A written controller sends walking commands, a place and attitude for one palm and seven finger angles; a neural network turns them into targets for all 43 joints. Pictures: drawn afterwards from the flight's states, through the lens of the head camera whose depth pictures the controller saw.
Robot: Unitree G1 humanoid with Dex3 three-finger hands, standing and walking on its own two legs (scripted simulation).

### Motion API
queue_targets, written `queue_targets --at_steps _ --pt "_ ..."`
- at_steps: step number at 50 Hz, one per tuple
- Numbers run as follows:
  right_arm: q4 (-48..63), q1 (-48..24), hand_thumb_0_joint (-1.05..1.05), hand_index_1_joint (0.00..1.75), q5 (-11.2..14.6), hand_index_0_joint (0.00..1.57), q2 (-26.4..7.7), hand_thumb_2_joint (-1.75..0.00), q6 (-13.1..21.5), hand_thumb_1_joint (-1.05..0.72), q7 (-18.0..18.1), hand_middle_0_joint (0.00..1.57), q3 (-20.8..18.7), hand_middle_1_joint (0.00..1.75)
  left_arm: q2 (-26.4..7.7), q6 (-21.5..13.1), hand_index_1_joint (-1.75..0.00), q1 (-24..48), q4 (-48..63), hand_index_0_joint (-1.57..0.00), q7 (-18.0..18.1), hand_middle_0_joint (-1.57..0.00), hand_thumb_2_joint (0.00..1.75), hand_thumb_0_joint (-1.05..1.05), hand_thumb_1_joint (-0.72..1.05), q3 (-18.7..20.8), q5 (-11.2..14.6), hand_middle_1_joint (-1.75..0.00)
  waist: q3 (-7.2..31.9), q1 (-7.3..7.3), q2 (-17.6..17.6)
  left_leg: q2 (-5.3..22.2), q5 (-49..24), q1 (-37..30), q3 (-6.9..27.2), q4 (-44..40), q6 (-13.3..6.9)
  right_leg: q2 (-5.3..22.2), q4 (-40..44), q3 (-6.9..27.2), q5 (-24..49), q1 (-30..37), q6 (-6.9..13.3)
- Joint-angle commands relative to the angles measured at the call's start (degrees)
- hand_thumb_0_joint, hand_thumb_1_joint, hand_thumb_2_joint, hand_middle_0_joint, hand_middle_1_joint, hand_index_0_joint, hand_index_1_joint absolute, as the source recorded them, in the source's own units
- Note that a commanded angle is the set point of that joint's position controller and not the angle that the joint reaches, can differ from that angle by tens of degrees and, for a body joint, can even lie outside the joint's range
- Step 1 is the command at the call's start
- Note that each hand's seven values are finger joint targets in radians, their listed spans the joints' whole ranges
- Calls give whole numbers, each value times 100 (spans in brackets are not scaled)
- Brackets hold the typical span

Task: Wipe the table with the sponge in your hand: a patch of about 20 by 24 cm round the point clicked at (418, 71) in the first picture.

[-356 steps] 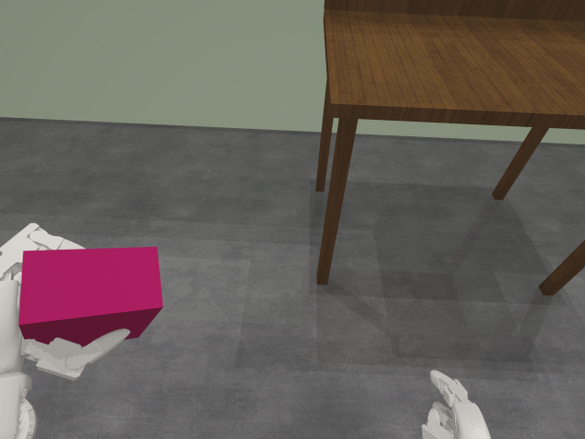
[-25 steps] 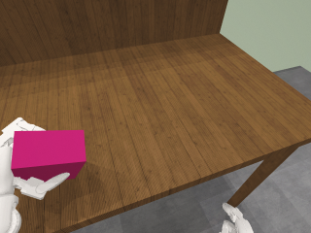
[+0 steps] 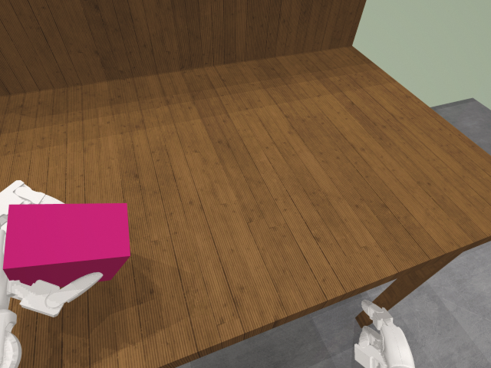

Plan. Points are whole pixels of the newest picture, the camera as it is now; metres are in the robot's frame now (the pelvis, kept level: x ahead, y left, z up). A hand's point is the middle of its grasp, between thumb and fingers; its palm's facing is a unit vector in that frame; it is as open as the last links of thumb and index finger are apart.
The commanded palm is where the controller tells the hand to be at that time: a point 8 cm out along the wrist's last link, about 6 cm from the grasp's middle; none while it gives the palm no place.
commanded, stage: look again from close up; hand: left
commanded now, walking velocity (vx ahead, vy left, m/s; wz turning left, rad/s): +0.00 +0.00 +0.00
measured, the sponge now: (85, 248) +0.22 +0.22 +0.14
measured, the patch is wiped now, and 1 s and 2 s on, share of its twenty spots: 0.00 0.05 0.05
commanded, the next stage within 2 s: shuffle to correct the standing spot in 0.38 s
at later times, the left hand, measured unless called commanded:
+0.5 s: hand (58, 249) +0.21 +0.24 +0.16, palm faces +0.33 -0.83 -0.44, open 10.4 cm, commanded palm +0.15 +0.27 +0.17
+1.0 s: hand (42, 303) +0.15 +0.23 +0.16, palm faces +0.36 -0.81 -0.47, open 10.4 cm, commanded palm +0.09 +0.26 +0.17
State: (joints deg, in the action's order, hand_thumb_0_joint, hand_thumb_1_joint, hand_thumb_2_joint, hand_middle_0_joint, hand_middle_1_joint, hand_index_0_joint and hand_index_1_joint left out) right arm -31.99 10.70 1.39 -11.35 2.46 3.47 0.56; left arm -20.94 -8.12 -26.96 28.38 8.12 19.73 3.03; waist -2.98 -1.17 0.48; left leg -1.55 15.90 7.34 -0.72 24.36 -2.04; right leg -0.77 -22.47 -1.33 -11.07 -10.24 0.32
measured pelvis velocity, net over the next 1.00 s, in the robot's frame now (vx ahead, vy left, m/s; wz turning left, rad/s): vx -0.08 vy -0.01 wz -0.05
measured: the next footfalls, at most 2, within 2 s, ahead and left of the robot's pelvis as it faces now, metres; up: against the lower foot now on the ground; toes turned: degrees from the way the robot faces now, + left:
left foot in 1.26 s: -0.14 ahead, +0.10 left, +0.00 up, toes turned -2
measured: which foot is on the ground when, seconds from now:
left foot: down 0.00-1.00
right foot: down 0.00-1.00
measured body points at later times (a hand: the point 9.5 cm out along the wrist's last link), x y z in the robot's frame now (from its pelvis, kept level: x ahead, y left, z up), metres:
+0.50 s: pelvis -0.02 -0.01 +0.00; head +0.01 +0.01 +0.45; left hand +0.19 +0.28 +0.18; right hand +0.13 -0.25 -0.08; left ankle -0.03 +0.09 -0.74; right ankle +0.01 -0.12 -0.74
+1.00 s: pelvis -0.08 -0.01 -0.02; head -0.02 +0.00 +0.42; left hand +0.13 +0.27 +0.18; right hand +0.13 -0.21 -0.10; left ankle -0.03 +0.09 -0.74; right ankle +0.01 -0.12 -0.74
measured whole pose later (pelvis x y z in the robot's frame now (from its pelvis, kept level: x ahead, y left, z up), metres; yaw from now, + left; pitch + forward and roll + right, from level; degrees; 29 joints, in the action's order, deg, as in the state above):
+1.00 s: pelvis -0.08 -0.01 -0.02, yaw -3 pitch -2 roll +1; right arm -29.8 8.0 0.4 -9.5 8.7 0.9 2.1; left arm -22.8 -14.4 -22.1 30.6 4.0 24.5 1.7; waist -10.2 -4.4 2.0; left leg -0.6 15.9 18.9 -3.7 36.7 -1.9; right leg -1.0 -35.5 0.1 -10.4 -23.1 1.3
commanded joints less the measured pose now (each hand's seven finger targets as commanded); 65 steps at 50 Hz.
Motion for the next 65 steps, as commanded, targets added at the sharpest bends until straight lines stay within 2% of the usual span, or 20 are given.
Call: queue_targets --at_steps 1,2,3,4,5,9,13,15,19,22,32,38,46,49,52,54,57,60,62,65 --pt "879 -405 0 30 -7 20 -684 -90 288 -90 31 20 -261 30 -829 -385 -160 357 1153 -120 109 -120 130 0 10 555 42 -160 904 29 -408 716 -2008 434 405 -443 353 416 -87 279 1670 943 64" --pt "880 -400 0 30 -7 20 -679 -90 285 -90 33 20 -254 30 -817 -373 -160 365 1100 -120 112 -120 130 0 10 549 44 -160 873 28 -416 705 -1773 512 406 -482 320 434 -43 322 1597 962 63" --pt "741 388 0 30 -332 20 -860 -90 723 -90 -59 20 -248 30 -5311 -985 -160 6631 2405 -120 61 -120 130 0 10 3751 -1077 -160 -174 -40 152 678 -2061 1542 99 411 -40 275 30 465 1411 -23 -133" --pt "261 -256 0 30 45 20 -374 -90 626 -90 -108 20 -243 30 -2625 -684 -160 4614 -522 -120 -79 -120 130 0 10 1930 -390 -160 292 68 -842 926 -2119 278 324 192 233 839 -134 306 447 -697 401" --pt "513 -345 0 30 -51 20 -555 -90 597 -90 -217 20 -314 30 -1989 -660 -160 3405 -202 -120 -127 -120 130 0 10 1455 -253 -160 364 -44 -836 741 -2067 -15 270 -135 383 447 -319 525 892 -502 448" --pt "752 -364 0 30 54 20 -662 -90 768 -90 -541 20 -355 30 -419 -678 -160 1137 1 -120 -404 -120 130 0 10 118 24 -160 1431 -108 -848 609 -1301 26 170 -125 150 464 -362 714 1084 412 199" --pt "936 -431 0 30 37 20 -714 -90 769 -90 -553 20 -348 30 -987 -650 -160 319 951 -120 -361 -120 130 0 10 517 -80 -160 1116 -154 696 575 -570 608 152 -195 76 486 51 732 545 678 81" --pt "970 -534 0 30 4 20 -676 -90 723 -90 -437 20 -280 30 -1248 -650 -160 215 837 -120 -255 -120 130 0 10 976 -63 -160 1052 -135 942 530 -406 615 167 -249 103 478 166 653 72 466 96" --pt "910 -688 0 30 -30 20 -671 -90 748 -90 -211 20 -215 30 -1689 -825 -160 786 1059 -120 -148 -120 130 0 10 1531 -25 -160 716 -47 -211 569 -396 480 219 -351 107 424 131 793 59 54 151" --pt "837 -441 0 30 -31 20 -682 -90 812 -90 -177 20 -225 30 -1250 -857 -160 698 720 -120 -227 -120 130 0 10 1120 28 -160 649 -53 -827 545 -489 578 159 -280 90 462 104 714 514 235 180" --pt "873 -504 0 30 -33 20 -743 -90 1001 -90 -173 20 -262 30 -992 -838 -160 853 1315 -120 -208 -120 130 0 10 569 -83 -160 919 -180 -261 728 -2201 159 213 -86 160 408 -205 572 1933 273 34" --pt "963 -534 0 30 -59 20 -650 -90 865 -90 -189 20 -265 30 -1035 -881 -160 650 1250 -120 -225 -120 130 0 10 809 -77 -160 972 -222 -397 925 -2123 546 289 -22 83 441 -618 600 1761 219 65" --pt "1074 -545 0 30 -87 20 -605 -90 911 -90 -209 20 -227 30 -1034 -1021 -160 746 1558 -120 -310 -120 130 0 10 986 -43 -160 711 -228 -771 1600 -589 1855 681 -311 -407 273 -1784 349 -82 196 14" --pt "1009 -570 0 30 -64 20 -628 -90 988 -90 -232 20 -224 30 -1099 -1056 -160 950 1521 -120 -330 -120 130 0 10 1129 -80 -160 636 -221 -78 1042 535 2150 410 429 -192 560 -1047 963 876 141 270" --pt "810 -213 0 30 -132 20 -526 -90 997 -90 -268 20 -365 30 -1180 -1072 -160 1078 1622 -120 -331 -120 130 0 10 962 -24 -160 819 -187 1576 -309 1275 1015 39 3941 255 2368 1694 3146 -1242 -1595 1264" --pt "743 -473 0 30 -194 20 -450 -90 847 -90 -269 20 -331 30 -1260 -882 -160 938 1718 -120 -234 -120 130 0 10 1078 -48 -160 955 -137 1138 -138 1353 1308 386 4915 345 2591 1786 3258 -1487 -1483 1658" --pt "717 -419 0 30 -248 20 -224 -90 785 -90 -202 20 -138 30 -1224 -841 -160 29 1804 -120 -8 -120 130 0 10 1295 -45 -160 1363 -117 560 158 1464 1281 143 2604 289 1863 674 1671 611 -387 1073" --pt "605 -76 0 30 -208 20 -337 -90 770 -90 -118 20 -165 30 -1069 -896 -160 -624 1650 -120 97 -120 130 0 10 1153 -84 -160 1713 15 -226 -60 628 657 -510 -142 141 1301 222 1028 -83 139 424" --pt "682 -24 0 30 -181 20 -607 -90 883 -90 -62 20 -346 30 -1237 -965 -160 -221 1856 -120 110 -120 130 0 10 1212 -91 -160 1412 -31 -762 611 -296 706 -20 -697 -34 706 -601 486 376 345 126" --pt "804 -130 0 30 88 20 -757 -90 784 -90 -70 20 -549 30 -1222 -764 -160 -525 1391 -120 87 -120 130 0 10 1419 -11 -160 1372 -49 -448 1454 -1283 757 365 -505 -231 265 -1533 -73 -11 239 -74"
